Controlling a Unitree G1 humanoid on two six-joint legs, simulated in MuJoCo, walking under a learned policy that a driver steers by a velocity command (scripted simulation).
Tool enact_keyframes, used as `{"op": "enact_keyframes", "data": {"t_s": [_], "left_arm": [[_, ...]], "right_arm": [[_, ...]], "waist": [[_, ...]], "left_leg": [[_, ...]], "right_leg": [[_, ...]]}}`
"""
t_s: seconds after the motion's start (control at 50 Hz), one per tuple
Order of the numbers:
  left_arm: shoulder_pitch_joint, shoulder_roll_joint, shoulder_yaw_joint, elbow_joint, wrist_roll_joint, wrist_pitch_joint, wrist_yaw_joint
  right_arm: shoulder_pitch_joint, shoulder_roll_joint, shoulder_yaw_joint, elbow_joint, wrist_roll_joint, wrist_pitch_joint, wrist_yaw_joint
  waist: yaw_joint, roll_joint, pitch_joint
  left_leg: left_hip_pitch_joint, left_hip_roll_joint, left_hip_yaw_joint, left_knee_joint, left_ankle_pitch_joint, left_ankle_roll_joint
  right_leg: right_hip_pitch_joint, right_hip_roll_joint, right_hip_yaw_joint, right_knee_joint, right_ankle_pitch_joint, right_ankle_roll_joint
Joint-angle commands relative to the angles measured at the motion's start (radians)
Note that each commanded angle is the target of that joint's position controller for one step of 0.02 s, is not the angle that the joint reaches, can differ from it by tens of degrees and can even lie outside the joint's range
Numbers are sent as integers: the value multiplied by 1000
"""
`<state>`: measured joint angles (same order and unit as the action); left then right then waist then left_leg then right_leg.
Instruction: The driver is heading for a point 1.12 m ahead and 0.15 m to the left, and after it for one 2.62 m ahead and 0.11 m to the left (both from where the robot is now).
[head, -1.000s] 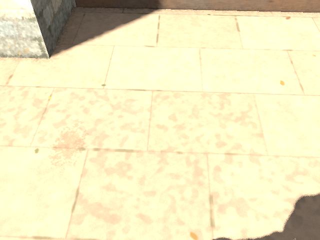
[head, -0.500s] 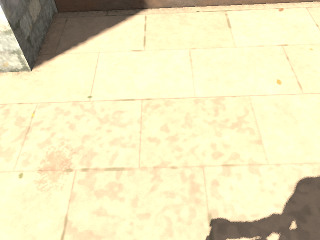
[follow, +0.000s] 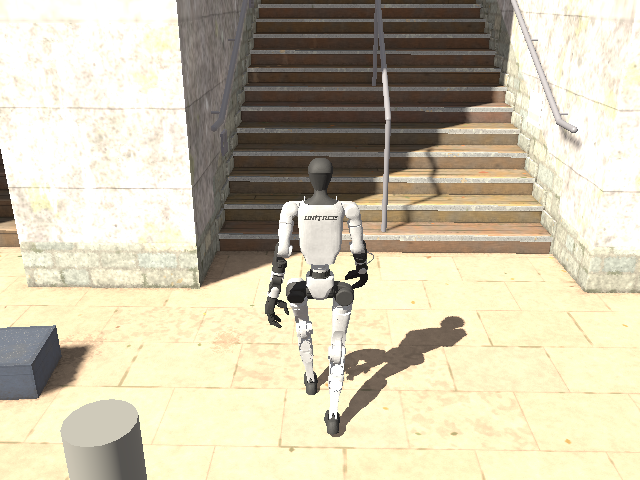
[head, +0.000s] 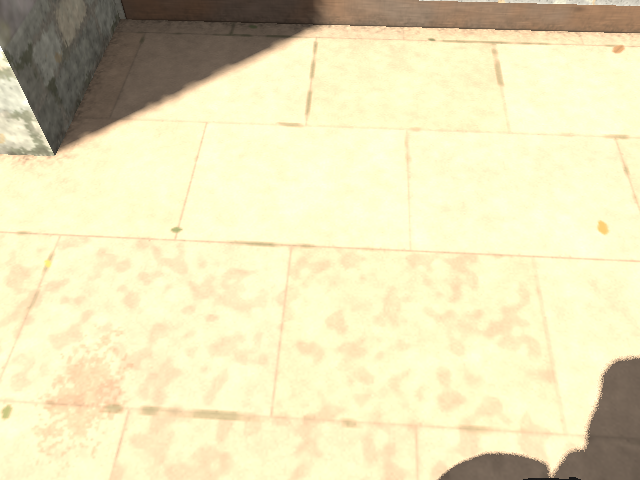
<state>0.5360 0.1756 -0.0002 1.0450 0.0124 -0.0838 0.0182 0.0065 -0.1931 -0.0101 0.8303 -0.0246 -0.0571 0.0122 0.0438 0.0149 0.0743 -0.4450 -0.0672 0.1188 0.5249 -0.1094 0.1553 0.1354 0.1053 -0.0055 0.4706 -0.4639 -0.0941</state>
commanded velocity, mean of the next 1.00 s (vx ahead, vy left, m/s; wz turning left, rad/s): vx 0.50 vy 0.00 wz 0.09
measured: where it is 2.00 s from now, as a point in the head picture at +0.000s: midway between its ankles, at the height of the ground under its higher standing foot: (288, 222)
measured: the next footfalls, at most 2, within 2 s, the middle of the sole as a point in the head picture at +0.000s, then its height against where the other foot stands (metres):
right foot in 0.54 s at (409, 469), level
left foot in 1.10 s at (322, 345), level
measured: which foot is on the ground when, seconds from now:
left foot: down 0.00-0.54, up 0.56-1.00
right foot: up 0.00-0.52, down 0.54-1.00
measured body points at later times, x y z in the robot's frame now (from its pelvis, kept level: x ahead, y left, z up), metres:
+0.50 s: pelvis +0.27 -0.02 +0.02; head +0.31 -0.02 +0.46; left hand +0.48 +0.18 -0.09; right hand +0.16 -0.25 -0.12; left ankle +0.12 +0.05 -0.72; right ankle +0.43 -0.12 -0.70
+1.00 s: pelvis +0.54 -0.04 +0.02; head +0.57 -0.03 +0.47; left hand +0.44 +0.18 -0.12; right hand +0.72 -0.23 -0.11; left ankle +0.69 +0.09 -0.68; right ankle +0.43 -0.11 -0.72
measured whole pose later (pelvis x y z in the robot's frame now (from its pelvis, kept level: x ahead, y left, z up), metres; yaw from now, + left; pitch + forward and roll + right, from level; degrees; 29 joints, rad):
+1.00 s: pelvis +0.54 -0.04 +0.02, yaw +8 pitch +0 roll -1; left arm 0.45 0.17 0.02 1.06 0.02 -0.11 0.02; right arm 0.07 -0.19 -0.02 0.90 -0.02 -0.03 0.04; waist 0.04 0.03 0.05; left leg -0.61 0.05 0.07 0.68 -0.01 0.09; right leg 0.10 0.07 -0.20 0.18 -0.30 -0.06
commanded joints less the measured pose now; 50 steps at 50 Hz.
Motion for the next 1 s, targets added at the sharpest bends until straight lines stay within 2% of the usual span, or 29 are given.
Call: {"op": "enact_keyframes", "data": {"t_s": [0.02,0.04,0.06,0.08,0.1,0.12,0.16,0.22,0.26,0.32,0.4,0.44,0.48,0.5,0.52,0.54,0.56,0.58,0.6,0.62,0.64,0.66,0.68,0.72,0.78,0.82,0.9,0.96,1.0], "left_arm": [[94,28,10,-81,-14,-4,-11],[1,135,30,-84,8,-2,-9],[-99,156,39,-120,10,-7,-17],[-141,151,42,-126,13,-8,-21],[-140,134,42,-121,17,2,-25],[-114,103,35,-116,24,15,-32],[-123,70,30,-118,26,31,-41],[-263,86,33,-167,24,42,-47],[-362,91,33,-197,18,43,-48],[-474,77,25,-227,9,41,-50],[-592,78,20,-259,7,38,-48],[-627,86,21,-276,8,32,-47],[-594,98,27,-274,8,23,-44],[-526,110,35,-253,9,18,-38],[-396,128,46,-210,11,10,-29],[-217,162,64,-151,23,0,-19],[-51,257,90,-123,52,-6,-5],[-37,299,103,-115,44,4,-17],[-111,236,94,-114,6,12,-27],[-213,184,80,-127,-3,9,-31],[-264,137,69,-130,1,1,-34],[-269,108,60,-118,1,-5,-31],[-261,79,50,-101,1,-10,-28],[-206,94,52,-73,1,-27,-23],[-152,120,55,-49,3,-36,-19],[-123,112,49,-42,4,-36,-18],[-81,113,42,-31,2,-40,-8],[-23,123,42,-9,6,-35,5],[-11,135,44,0,10,-27,14]], "right_arm": [[473,-265,-82,93,-33,-1,-18],[391,-212,-80,89,17,2,-6],[284,-156,-65,71,24,-1,-3],[246,-107,-53,72,18,-10,3],[253,-81,-43,86,13,-22,1],[270,-62,-35,106,14,-30,-3],[323,-78,-35,139,16,-50,-5],[381,-113,-39,166,19,-55,-4],[424,-110,-34,177,21,-53,-3],[488,-107,-27,196,21,-51,-6],[559,-111,-22,221,10,-46,-18],[571,-121,-23,232,1,-42,-25],[542,-133,-26,235,-3,-40,-32],[522,-142,-28,234,-2,-40,-34],[507,-150,-30,235,0,-38,-33],[487,-147,-28,228,8,-38,-31],[497,-93,-12,186,30,-43,-24],[604,-47,-10,195,47,-39,-20],[515,-134,-36,192,20,-35,-23],[433,-120,-36,160,16,-41,-18],[392,-101,-35,152,13,-41,-14],[386,-90,-37,151,-1,-30,-9],[405,-65,-33,157,-10,-15,-1],[411,-43,-34,158,-8,5,10],[298,-51,-37,118,-4,21,18],[211,-56,-37,87,1,22,20],[71,-36,-21,39,5,14,27],[-17,-38,-15,1,2,13,30],[-33,-45,-18,-15,-1,11,30]], "waist": [[-121,182,-330],[-139,31,-235],[-96,21,-80],[-70,-27,-13],[-39,-38,10],[-11,-22,6],[2,-7,8],[-16,12,38],[-43,17,45],[-82,35,36],[-122,50,37],[-122,56,41],[-86,61,29],[-51,70,-4],[3,66,-68],[78,44,-160],[116,-74,-299],[67,-228,-396],[48,-82,-278],[11,-68,-138],[-17,-39,-78],[-44,-48,-48],[-69,-62,-46],[-83,-62,-46],[-75,-69,3],[-59,-72,24],[-29,-74,37],[-2,-71,52],[-6,-73,48]], "left_leg": [[797,482,-778,-115,-89,253],[665,433,-801,-255,-329,246],[495,404,-660,-321,-386,209],[372,364,-575,-362,-288,175],[295,324,-489,-375,-172,142],[240,293,-421,-393,-112,118],[210,264,-338,-409,5,106],[230,235,-261,-442,77,85],[272,214,-225,-437,168,57],[337,198,-188,-414,272,17],[487,226,-187,-368,371,22],[562,258,-194,-332,434,38],[590,277,-181,-264,589,33],[583,276,-169,-190,724,21],[569,261,-154,-52,803,8],[451,227,-124,145,698,-11],[174,156,-76,467,324,-40],[-104,-16,-80,773,-432,-64],[-184,47,-182,816,-358,-48],[-198,86,-177,772,-259,-48],[-165,118,-170,717,-203,-51],[-124,136,-165,675,-182,-61],[-80,146,-160,642,-171,-73],[-72,139,-151,622,-154,-85],[-172,150,-151,559,-46,-92],[-220,146,-147,478,33,-95],[-195,130,-83,261,152,-91],[-201,118,-32,157,131,-69],[-188,98,-7,112,58,-44]], "right_leg": [[-669,-7,17,947,-90,12],[-761,-56,84,953,16,-17],[-781,-107,75,893,118,-23],[-739,-134,71,834,158,-23],[-689,-157,72,789,173,-14],[-632,-172,67,744,181,2],[-623,-186,40,688,202,23],[-732,-219,2,571,320,48],[-779,-222,-22,465,402,61],[-771,-198,-53,312,492,69],[-789,-163,-74,184,484,57],[-793,-150,-72,142,427,39],[-714,-123,-79,91,343,7],[-611,-92,-89,67,301,-12],[-463,-60,-98,21,300,-35],[-218,-90,-64,-17,343,-69],[85,-341,228,-21,252,-143],[235,-556,656,-128,277,-274],[128,-491,607,-171,208,-240],[-28,-456,458,-213,244,-206],[-138,-407,362,-251,325,-172],[-211,-366,290,-270,391,-143],[-260,-335,231,-290,430,-123],[-282,-326,158,-311,512,-115],[-288,-310,67,-354,521,-88],[-272,-296,18,-365,554,-68],[-226,-291,-72,-361,654,-39],[-117,-322,-108,-333,729,-39],[-40,-345,-133,-274,849,-37]]}}
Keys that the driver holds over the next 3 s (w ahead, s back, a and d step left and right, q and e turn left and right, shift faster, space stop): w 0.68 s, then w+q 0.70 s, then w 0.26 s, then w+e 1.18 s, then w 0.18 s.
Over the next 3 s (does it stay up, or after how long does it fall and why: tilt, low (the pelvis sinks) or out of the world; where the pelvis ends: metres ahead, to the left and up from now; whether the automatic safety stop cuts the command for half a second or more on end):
stays up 1.54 0.16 0.03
